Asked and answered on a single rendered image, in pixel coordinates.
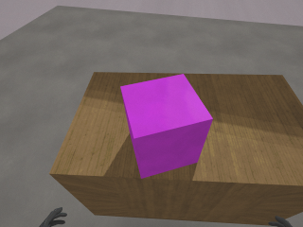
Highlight pedestal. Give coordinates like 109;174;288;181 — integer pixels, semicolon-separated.
49;72;303;226

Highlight right robot hand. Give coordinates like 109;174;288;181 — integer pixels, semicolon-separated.
268;216;293;227

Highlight left robot hand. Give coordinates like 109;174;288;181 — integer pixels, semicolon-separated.
39;207;67;227

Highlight carton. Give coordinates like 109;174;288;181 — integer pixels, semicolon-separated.
120;74;213;179

